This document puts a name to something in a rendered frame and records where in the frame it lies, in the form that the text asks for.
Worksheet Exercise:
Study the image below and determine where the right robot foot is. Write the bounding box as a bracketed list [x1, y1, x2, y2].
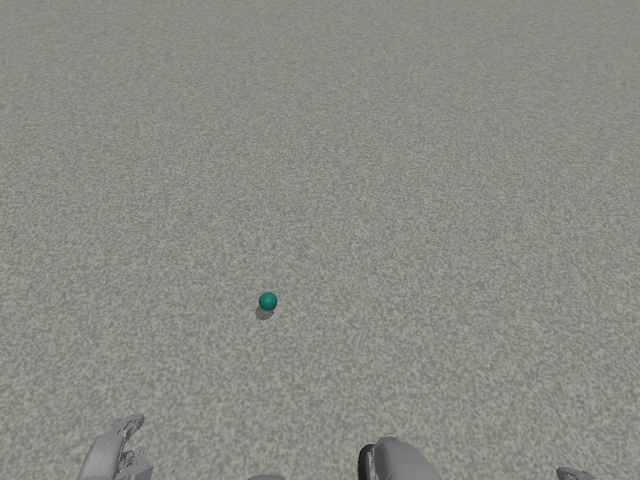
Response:
[358, 444, 374, 480]

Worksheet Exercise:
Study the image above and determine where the ball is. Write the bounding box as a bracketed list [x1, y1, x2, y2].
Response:
[259, 292, 277, 311]

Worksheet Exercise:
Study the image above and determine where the left robot hand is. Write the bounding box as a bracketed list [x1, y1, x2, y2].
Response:
[77, 413, 154, 480]

